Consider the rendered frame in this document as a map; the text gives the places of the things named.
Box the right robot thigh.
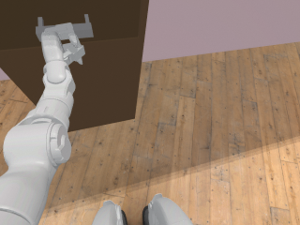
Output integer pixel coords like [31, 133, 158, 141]
[148, 197, 193, 225]

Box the robot left hand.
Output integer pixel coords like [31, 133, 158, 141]
[41, 22, 85, 65]

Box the robot right shin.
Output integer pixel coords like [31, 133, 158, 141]
[148, 193, 163, 225]

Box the robot left upper arm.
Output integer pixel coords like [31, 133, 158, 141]
[0, 122, 72, 225]

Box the handle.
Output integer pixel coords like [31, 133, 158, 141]
[36, 14, 94, 42]

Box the cabinet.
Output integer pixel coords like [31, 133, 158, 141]
[0, 0, 149, 132]

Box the drawer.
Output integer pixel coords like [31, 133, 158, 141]
[0, 0, 141, 51]

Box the left robot forearm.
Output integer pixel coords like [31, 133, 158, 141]
[3, 60, 76, 165]

